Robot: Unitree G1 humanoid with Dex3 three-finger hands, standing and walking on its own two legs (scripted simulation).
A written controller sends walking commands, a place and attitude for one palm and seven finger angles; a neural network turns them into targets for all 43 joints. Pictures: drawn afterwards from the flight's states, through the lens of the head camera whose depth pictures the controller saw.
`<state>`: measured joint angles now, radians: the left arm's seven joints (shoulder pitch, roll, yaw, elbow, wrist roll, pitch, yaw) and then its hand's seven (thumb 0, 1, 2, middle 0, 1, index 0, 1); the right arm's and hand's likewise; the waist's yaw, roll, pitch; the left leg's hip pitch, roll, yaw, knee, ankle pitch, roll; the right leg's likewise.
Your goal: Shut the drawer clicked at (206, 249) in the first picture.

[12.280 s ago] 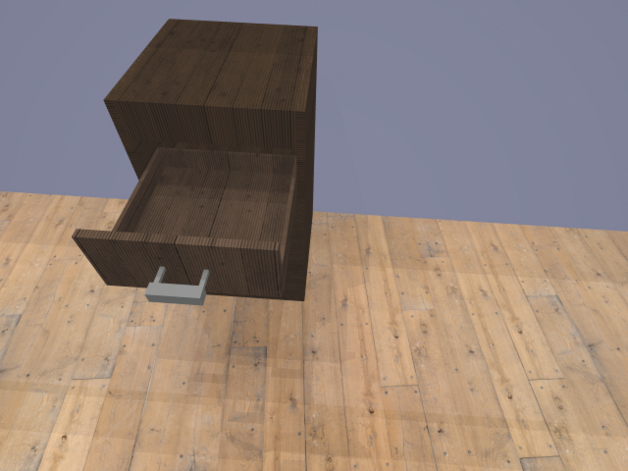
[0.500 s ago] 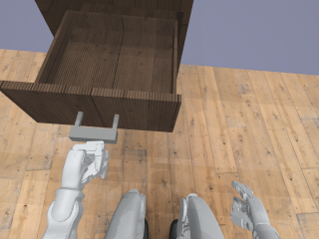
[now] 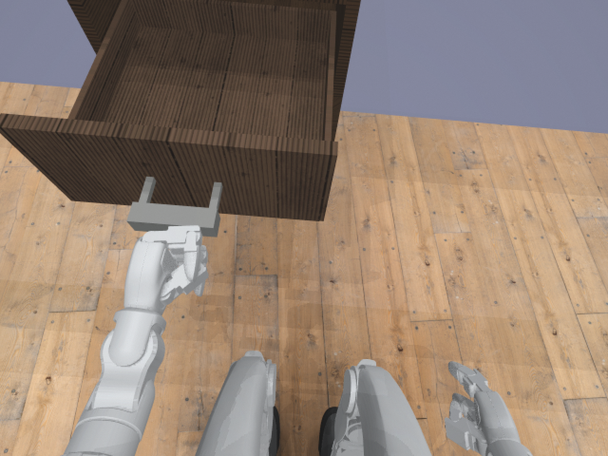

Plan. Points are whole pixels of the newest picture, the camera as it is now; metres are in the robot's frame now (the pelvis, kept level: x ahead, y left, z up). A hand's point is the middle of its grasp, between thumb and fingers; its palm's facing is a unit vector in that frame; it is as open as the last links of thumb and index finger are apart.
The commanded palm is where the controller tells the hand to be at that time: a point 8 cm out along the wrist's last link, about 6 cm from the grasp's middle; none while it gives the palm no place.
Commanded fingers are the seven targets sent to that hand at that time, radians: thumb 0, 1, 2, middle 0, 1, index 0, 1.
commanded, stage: push the drawer shut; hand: left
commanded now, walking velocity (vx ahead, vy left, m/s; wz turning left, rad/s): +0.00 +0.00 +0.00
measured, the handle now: (179, 203) +0.42 +0.19 +0.01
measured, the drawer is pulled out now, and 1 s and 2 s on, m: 0.27 0.13 0.02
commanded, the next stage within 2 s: none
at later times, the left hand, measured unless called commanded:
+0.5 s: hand (211, 217) +0.41 +0.15 +0.01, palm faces -0.03 -1.00 -0.07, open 3.3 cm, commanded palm +0.42 +0.19 +0.02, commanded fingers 0.00 0.90 0.90 -1.40 -1.60 -1.40 -1.60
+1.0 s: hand (217, 173) +0.48 +0.15 +0.01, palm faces -0.01 -1.00 -0.05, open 3.2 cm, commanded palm +0.48 +0.18 +0.02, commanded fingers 0.00 0.90 0.90 -1.40 -1.60 -1.40 -1.60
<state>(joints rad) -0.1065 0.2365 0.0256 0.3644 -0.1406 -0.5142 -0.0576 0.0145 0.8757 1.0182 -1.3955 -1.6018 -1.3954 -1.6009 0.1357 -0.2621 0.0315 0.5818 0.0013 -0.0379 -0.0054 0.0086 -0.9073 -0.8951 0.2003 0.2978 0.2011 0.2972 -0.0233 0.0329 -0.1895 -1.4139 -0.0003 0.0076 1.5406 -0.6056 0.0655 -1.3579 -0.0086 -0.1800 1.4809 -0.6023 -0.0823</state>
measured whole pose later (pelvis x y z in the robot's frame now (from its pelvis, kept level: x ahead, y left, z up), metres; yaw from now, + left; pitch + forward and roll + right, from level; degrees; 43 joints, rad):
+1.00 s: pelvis +0.00 +0.01 +0.00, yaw -2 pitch +31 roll -5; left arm -0.70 0.32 0.23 0.98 -0.08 -0.57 -0.07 0.03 0.82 0.96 -1.39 -1.60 -1.39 -1.60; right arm 0.23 -0.27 0.04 0.64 -0.03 0.01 0.01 0.00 -0.91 -0.89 0.20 0.30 0.20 0.30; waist -0.13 0.04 -0.18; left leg -1.47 0.01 0.03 1.52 -0.59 0.09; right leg -1.42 0.00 -0.15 1.45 -0.57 -0.06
